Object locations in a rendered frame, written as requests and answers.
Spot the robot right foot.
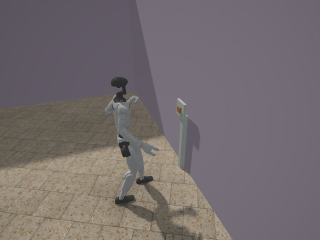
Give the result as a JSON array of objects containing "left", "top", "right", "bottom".
[{"left": 115, "top": 195, "right": 135, "bottom": 204}]

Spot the panel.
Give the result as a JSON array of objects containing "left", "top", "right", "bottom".
[{"left": 176, "top": 98, "right": 188, "bottom": 168}]

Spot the robot left upper arm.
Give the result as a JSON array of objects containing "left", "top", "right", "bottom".
[{"left": 104, "top": 95, "right": 116, "bottom": 116}]

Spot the robot right upper arm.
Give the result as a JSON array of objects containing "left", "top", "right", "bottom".
[{"left": 117, "top": 103, "right": 128, "bottom": 135}]

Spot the robot right hand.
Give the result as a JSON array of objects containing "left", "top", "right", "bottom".
[{"left": 142, "top": 143, "right": 159, "bottom": 156}]

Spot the left robot thigh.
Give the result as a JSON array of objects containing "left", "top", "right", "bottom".
[{"left": 129, "top": 142, "right": 142, "bottom": 163}]

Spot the robot left hand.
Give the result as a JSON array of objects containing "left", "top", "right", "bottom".
[{"left": 128, "top": 95, "right": 140, "bottom": 106}]

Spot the button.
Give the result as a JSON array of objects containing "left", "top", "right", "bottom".
[{"left": 177, "top": 105, "right": 182, "bottom": 114}]

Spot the right robot forearm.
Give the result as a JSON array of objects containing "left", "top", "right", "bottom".
[{"left": 120, "top": 129, "right": 145, "bottom": 149}]

